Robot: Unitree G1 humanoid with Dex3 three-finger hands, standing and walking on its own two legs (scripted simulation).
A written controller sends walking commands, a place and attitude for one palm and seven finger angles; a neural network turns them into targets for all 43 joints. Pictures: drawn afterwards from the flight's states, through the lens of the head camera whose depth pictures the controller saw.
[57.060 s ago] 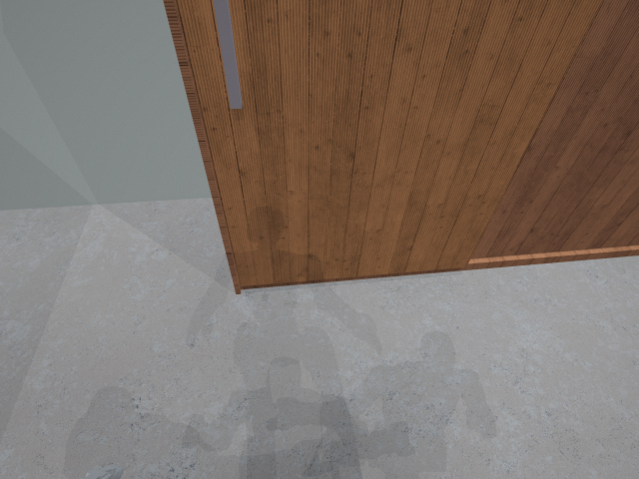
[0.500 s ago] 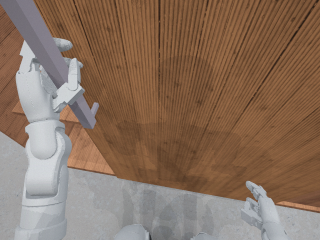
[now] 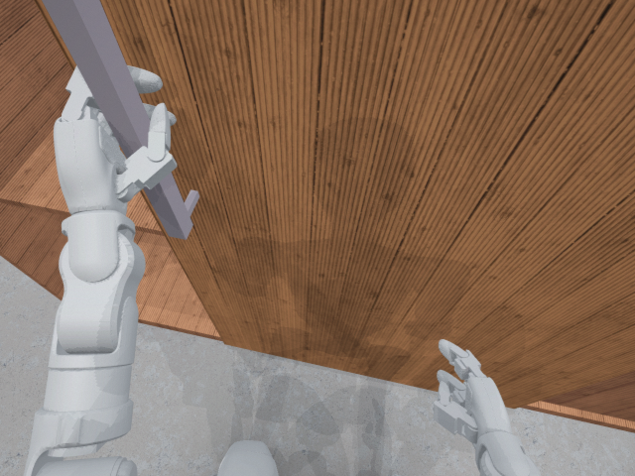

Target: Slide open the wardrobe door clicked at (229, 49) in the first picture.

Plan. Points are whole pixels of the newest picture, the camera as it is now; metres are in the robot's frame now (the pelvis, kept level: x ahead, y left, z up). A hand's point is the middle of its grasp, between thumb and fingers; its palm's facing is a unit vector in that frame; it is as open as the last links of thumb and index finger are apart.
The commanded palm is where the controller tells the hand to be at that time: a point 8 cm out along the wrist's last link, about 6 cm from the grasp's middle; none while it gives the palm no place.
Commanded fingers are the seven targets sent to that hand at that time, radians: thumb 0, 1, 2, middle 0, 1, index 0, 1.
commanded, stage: step sideways, sliding the door along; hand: left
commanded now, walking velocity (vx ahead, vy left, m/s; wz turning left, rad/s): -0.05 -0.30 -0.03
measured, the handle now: (145, 118) +0.38 +0.27 +0.20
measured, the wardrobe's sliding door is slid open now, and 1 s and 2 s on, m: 0.47 0.63 0.63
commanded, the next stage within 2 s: stop walking and hold the door there in 0.98 s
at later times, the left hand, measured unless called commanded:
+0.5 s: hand (249, 170) +0.34 +0.15 +0.19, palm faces +0.30 -0.95 -0.03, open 5.7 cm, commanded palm +0.31 +0.13 +0.16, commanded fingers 0.00 0.90 0.90 -0.45 -1.40 -0.45 -1.40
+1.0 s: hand (323, 185) +0.34 +0.08 +0.19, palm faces +0.39 -0.92 -0.07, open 6.1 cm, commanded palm +0.31 +0.06 +0.16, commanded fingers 0.00 0.90 0.90 -0.45 -1.40 -0.45 -1.40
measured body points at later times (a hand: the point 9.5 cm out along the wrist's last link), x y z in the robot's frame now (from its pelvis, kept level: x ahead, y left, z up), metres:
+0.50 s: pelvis -0.03 -0.06 +0.01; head +0.04 -0.01 +0.45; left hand +0.32 +0.20 +0.19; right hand +0.16 -0.26 -0.08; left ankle +0.02 +0.09 -0.74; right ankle -0.02 -0.26 -0.65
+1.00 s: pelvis -0.04 -0.15 -0.01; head +0.03 -0.12 +0.43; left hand +0.32 +0.13 +0.19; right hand +0.15 -0.37 -0.11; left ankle +0.02 -0.02 -0.74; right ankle -0.05 -0.31 -0.64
